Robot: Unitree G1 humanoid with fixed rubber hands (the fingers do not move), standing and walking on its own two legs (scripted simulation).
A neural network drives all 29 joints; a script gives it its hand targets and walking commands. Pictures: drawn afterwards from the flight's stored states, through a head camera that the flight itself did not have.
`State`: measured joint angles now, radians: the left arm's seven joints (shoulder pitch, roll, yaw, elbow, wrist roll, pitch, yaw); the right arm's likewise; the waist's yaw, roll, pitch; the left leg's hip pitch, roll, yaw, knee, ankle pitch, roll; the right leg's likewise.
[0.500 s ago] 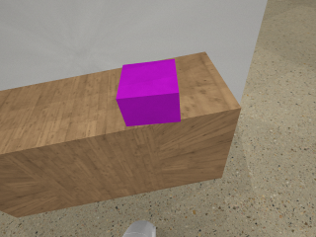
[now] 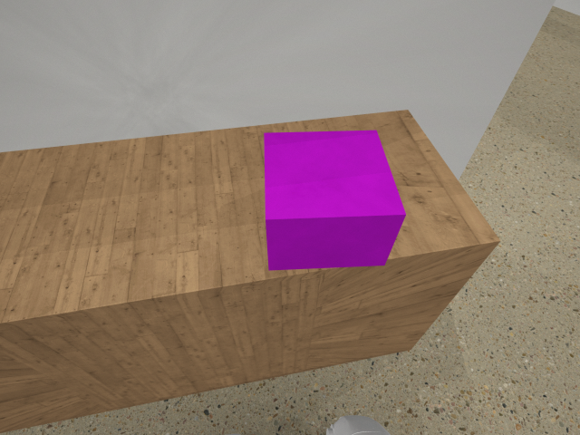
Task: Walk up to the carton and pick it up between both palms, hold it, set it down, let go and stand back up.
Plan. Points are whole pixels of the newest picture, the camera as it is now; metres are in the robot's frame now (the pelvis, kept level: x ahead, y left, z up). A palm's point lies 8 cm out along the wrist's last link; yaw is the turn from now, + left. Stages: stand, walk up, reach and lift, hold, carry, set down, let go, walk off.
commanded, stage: walk up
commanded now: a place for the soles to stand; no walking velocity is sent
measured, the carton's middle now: (323, 198) +0.52 -0.07 -0.03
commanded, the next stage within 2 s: none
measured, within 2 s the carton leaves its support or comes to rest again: neither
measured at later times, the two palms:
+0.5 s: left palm out of the picture +0.12 +0.22 -0.11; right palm out of the picture +0.07 -0.26 -0.11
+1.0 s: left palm out of the picture +0.07 +0.24 -0.11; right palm out of the picture +0.04 -0.25 -0.12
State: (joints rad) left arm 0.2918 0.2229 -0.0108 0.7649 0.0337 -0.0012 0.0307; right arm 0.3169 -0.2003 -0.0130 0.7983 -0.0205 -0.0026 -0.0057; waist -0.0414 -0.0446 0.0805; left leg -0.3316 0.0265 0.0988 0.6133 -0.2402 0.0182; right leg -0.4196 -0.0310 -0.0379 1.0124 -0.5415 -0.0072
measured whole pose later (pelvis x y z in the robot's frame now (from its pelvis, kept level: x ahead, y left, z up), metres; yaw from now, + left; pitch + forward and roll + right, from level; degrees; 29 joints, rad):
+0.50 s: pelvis -0.01 -0.01 +0.00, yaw -3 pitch -3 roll +1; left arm 0.15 0.21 -0.01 0.82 0.00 0.03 -0.01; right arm 0.20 -0.23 0.01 0.83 0.00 0.00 -0.02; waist 0.00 0.00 0.06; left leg -0.29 0.04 0.07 0.61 -0.26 -0.01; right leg -0.32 0.01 -0.04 0.63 -0.26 -0.04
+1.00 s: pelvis +0.00 +0.00 +0.01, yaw -3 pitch -1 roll +0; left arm 0.24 0.22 -0.01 0.94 0.00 0.02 -0.01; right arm 0.26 -0.24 0.02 0.91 -0.01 -0.02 -0.02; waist 0.00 0.03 0.03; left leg -0.27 0.03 0.05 0.53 -0.24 0.00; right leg -0.29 0.03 -0.02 0.52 -0.21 -0.04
